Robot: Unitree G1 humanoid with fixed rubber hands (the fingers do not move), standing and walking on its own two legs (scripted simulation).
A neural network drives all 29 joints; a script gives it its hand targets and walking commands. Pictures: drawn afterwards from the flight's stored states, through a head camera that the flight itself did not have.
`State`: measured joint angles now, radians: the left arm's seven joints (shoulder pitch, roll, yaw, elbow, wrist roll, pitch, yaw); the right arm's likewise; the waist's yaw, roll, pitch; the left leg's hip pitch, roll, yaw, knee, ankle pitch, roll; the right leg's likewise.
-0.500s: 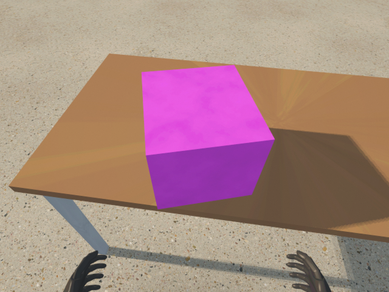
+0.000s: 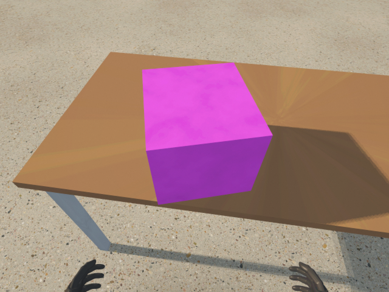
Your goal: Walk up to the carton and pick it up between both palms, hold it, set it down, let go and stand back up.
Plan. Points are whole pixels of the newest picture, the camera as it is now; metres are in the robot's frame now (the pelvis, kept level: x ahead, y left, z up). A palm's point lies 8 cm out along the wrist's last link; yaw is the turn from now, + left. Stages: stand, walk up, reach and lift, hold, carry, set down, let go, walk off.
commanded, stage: stand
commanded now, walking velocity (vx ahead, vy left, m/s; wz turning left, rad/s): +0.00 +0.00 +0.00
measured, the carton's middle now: (197, 131) +0.48 +0.01 +0.03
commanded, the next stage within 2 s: none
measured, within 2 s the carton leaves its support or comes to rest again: neither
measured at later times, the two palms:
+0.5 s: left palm out of the picture +0.12 +0.25 -0.09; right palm out of the picture +0.12 -0.25 -0.09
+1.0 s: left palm out of the picture +0.11 +0.25 -0.09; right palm out of the picture +0.11 -0.25 -0.09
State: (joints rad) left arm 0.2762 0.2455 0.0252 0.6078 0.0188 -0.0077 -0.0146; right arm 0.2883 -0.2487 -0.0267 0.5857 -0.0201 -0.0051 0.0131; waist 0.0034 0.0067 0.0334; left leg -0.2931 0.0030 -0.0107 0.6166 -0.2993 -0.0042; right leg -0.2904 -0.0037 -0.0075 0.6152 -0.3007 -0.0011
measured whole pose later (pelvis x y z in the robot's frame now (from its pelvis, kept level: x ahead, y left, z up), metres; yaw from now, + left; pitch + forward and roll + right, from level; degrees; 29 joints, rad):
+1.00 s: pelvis +0.00 +0.00 +0.00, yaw +0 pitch -1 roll +0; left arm 0.29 0.26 0.01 0.63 0.01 0.00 -0.01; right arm 0.30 -0.26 -0.01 0.62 -0.01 0.00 0.01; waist 0.00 0.01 0.04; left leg -0.28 0.00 -0.02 0.59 -0.28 -0.01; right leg -0.28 -0.01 -0.01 0.59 -0.29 0.00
